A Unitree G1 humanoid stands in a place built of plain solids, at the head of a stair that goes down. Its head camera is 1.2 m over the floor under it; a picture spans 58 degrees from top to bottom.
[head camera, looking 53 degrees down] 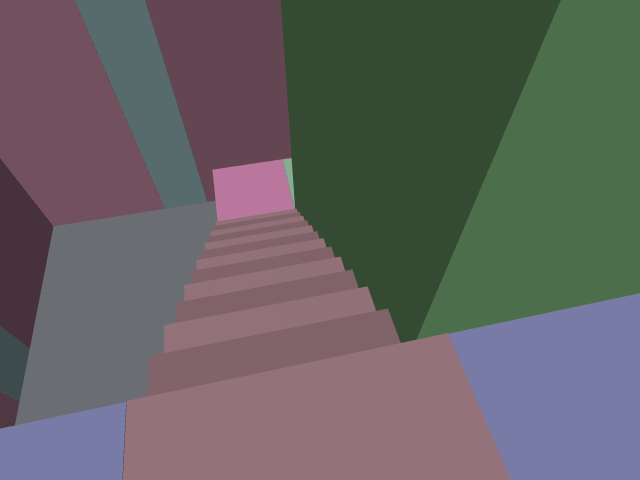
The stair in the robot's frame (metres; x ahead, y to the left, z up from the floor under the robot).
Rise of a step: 0.18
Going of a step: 0.20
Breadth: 0.93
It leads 12 degrees to the left of straight ahead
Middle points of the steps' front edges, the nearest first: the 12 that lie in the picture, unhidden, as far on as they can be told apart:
0.46 0.07 0.00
0.66 0.11 -0.18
0.85 0.16 -0.36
1.05 0.20 -0.54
1.25 0.25 -0.72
1.45 0.29 -0.90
1.65 0.33 -1.08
1.85 0.38 -1.26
2.05 0.42 -1.43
2.25 0.46 -1.61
2.45 0.51 -1.79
2.65 0.55 -1.97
